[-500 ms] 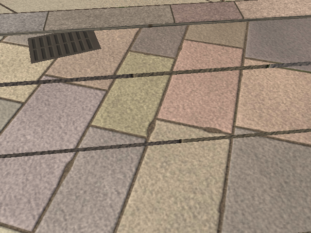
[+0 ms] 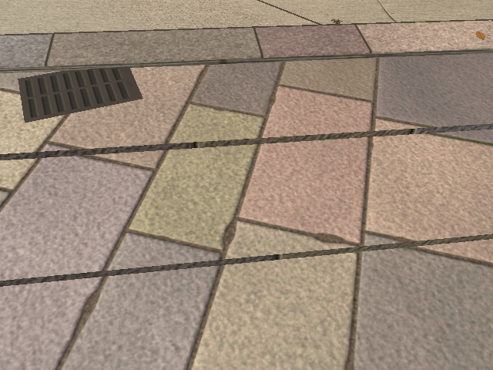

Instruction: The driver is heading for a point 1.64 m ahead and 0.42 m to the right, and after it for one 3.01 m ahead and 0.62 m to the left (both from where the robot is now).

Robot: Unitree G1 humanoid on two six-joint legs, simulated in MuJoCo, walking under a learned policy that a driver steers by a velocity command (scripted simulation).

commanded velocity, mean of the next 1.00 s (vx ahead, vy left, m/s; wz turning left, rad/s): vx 0.48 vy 0.00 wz -0.11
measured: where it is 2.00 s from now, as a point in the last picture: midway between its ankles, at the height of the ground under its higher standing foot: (294, 215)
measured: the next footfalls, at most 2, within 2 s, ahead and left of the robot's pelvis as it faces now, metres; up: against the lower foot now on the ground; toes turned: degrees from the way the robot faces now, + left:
right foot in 0.24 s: +0.34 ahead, -0.15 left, +0.03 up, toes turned -3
left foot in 0.78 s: +0.51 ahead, +0.11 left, +0.03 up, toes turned +3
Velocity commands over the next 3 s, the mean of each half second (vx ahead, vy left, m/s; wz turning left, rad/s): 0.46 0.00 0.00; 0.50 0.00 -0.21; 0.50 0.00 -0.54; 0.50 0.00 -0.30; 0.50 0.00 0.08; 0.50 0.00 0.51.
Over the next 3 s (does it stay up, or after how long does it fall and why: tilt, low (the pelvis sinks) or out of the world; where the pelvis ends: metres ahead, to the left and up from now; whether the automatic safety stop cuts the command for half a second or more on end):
stays up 1.44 -0.44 0.08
